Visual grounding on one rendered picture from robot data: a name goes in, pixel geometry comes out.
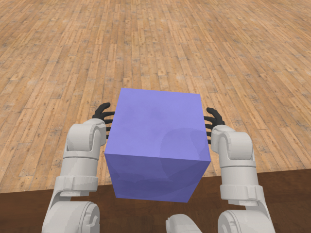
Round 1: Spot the robot right thigh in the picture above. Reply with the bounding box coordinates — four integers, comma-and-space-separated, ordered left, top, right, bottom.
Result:
166, 214, 202, 233

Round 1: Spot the robot left forearm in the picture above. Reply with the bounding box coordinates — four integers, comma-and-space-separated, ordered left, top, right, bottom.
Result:
42, 118, 106, 233

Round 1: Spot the robot left hand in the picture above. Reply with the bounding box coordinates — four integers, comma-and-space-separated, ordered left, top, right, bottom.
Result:
92, 102, 115, 139

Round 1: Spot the robot right hand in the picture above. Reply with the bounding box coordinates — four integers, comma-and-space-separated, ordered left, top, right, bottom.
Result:
204, 107, 225, 144

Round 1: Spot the robot right forearm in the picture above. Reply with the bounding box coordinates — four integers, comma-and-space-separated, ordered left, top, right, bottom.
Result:
211, 125, 276, 233

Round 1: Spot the left robot upper arm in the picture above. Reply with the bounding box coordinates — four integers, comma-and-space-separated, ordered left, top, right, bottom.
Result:
43, 201, 100, 233

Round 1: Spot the right robot upper arm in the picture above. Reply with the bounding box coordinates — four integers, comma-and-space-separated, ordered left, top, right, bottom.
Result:
218, 210, 275, 233

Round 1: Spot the carton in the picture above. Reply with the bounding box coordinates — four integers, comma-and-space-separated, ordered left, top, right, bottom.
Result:
104, 88, 211, 203

